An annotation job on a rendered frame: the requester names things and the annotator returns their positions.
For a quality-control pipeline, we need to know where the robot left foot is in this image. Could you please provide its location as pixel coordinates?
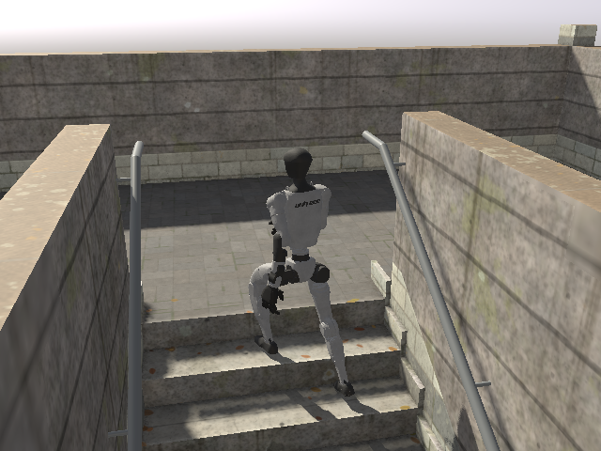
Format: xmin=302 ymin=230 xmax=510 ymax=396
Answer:
xmin=254 ymin=335 xmax=278 ymax=354

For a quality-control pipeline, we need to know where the robot right shin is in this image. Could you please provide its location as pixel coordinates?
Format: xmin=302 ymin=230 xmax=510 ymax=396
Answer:
xmin=324 ymin=319 xmax=348 ymax=385

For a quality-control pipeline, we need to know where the left robot forearm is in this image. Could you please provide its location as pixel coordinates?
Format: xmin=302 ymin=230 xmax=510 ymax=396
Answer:
xmin=268 ymin=234 xmax=287 ymax=288

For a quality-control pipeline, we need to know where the left robot upper arm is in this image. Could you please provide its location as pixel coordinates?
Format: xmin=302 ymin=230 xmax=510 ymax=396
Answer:
xmin=266 ymin=191 xmax=291 ymax=247

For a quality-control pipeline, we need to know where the left robot hand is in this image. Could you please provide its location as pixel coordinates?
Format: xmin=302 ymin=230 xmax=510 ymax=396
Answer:
xmin=261 ymin=285 xmax=284 ymax=315

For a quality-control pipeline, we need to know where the right robot upper arm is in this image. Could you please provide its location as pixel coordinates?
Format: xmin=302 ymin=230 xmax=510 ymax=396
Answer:
xmin=313 ymin=184 xmax=331 ymax=229

